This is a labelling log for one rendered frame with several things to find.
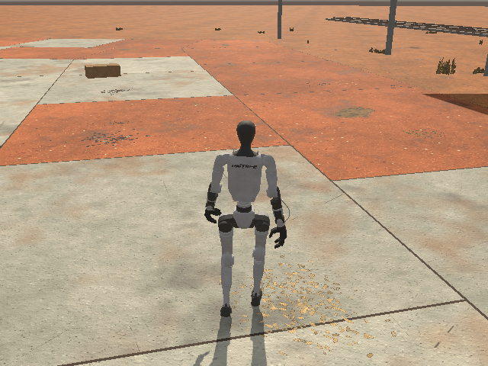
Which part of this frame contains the robot right forearm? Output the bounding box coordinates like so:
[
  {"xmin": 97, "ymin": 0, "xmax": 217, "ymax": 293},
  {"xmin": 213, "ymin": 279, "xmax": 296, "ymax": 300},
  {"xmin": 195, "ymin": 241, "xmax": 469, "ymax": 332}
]
[{"xmin": 270, "ymin": 186, "xmax": 285, "ymax": 227}]

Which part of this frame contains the robot right hand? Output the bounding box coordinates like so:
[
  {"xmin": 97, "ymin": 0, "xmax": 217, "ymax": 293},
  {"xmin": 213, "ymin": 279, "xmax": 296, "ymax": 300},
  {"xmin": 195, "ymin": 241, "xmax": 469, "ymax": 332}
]
[{"xmin": 269, "ymin": 225, "xmax": 287, "ymax": 249}]

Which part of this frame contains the robot left thigh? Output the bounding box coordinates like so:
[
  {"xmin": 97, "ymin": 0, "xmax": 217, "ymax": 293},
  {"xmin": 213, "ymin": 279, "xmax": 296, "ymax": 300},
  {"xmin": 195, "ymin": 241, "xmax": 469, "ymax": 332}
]
[{"xmin": 218, "ymin": 213, "xmax": 234, "ymax": 267}]

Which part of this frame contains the left robot upper arm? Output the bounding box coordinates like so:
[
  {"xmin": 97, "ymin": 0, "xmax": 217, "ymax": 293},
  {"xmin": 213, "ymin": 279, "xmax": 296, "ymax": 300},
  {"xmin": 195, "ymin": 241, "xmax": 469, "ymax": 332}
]
[{"xmin": 210, "ymin": 152, "xmax": 230, "ymax": 194}]

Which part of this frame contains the robot left hand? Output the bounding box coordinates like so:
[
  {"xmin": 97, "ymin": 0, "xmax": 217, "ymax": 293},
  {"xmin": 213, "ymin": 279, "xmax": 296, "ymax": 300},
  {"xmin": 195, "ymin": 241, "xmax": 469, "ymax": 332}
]
[{"xmin": 204, "ymin": 208, "xmax": 222, "ymax": 223}]

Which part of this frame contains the robot left forearm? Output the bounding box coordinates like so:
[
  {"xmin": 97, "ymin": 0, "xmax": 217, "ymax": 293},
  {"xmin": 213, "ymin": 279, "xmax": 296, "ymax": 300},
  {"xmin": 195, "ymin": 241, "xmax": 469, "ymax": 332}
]
[{"xmin": 205, "ymin": 182, "xmax": 218, "ymax": 210}]

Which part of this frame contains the right robot foot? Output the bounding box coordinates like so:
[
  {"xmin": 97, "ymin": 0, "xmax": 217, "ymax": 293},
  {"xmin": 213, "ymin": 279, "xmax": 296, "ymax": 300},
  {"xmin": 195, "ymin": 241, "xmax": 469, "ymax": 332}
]
[{"xmin": 251, "ymin": 288, "xmax": 262, "ymax": 307}]

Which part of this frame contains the right robot upper arm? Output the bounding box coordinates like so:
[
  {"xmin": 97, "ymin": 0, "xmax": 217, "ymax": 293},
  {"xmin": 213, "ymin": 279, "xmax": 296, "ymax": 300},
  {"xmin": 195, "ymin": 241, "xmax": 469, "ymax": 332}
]
[{"xmin": 261, "ymin": 154, "xmax": 278, "ymax": 198}]

